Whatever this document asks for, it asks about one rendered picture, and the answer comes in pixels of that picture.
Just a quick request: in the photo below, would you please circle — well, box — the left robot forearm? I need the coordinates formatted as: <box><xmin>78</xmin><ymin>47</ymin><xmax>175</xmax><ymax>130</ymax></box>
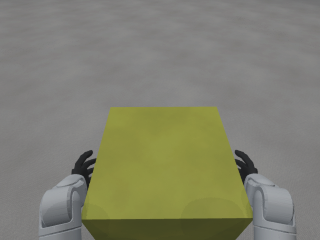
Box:
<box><xmin>38</xmin><ymin>174</ymin><xmax>88</xmax><ymax>240</ymax></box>

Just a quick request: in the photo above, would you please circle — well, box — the carton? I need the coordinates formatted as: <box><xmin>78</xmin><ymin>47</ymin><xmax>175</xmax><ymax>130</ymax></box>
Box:
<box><xmin>81</xmin><ymin>106</ymin><xmax>253</xmax><ymax>240</ymax></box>

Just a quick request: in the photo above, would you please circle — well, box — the left robot hand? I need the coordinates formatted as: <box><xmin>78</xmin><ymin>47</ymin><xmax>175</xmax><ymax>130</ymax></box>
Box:
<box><xmin>71</xmin><ymin>150</ymin><xmax>97</xmax><ymax>190</ymax></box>

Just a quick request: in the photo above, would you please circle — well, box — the right robot hand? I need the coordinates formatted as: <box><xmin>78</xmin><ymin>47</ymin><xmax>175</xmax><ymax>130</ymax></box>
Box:
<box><xmin>235</xmin><ymin>150</ymin><xmax>258</xmax><ymax>185</ymax></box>

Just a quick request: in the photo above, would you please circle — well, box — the right robot forearm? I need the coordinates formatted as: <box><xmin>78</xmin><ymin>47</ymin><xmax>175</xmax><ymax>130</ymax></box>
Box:
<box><xmin>243</xmin><ymin>173</ymin><xmax>297</xmax><ymax>240</ymax></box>

